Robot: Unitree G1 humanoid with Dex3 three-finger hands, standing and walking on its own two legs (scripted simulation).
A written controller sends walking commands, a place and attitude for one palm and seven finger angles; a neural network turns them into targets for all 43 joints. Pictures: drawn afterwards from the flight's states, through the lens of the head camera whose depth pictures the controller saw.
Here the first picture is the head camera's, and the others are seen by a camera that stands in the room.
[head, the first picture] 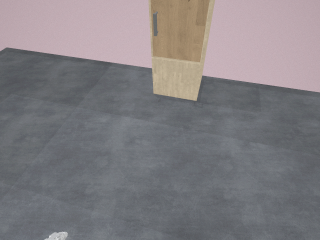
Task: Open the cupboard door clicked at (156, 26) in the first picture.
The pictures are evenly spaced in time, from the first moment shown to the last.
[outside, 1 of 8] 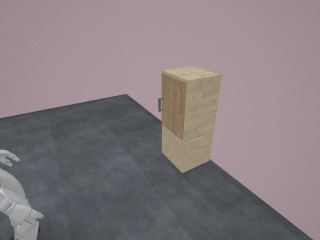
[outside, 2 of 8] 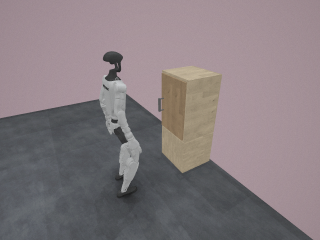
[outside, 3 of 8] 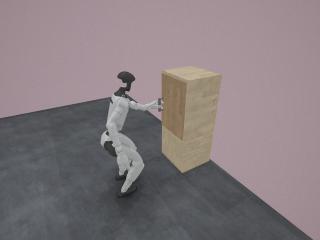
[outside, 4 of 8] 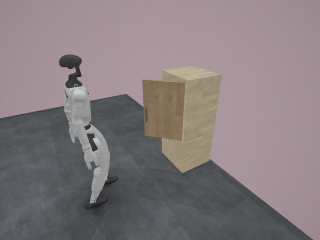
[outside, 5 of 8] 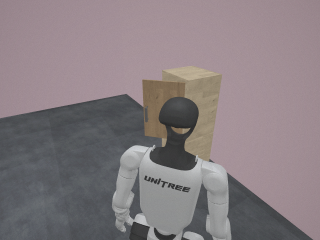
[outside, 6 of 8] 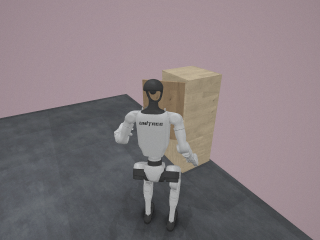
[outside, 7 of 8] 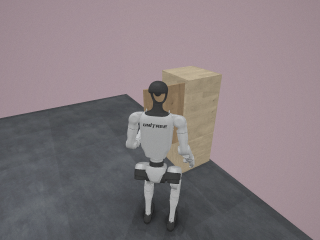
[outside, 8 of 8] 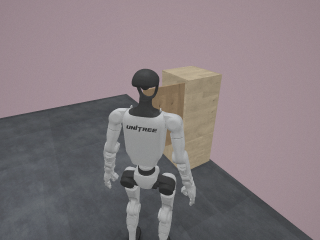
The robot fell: no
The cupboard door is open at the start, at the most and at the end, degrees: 0 88 88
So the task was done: yes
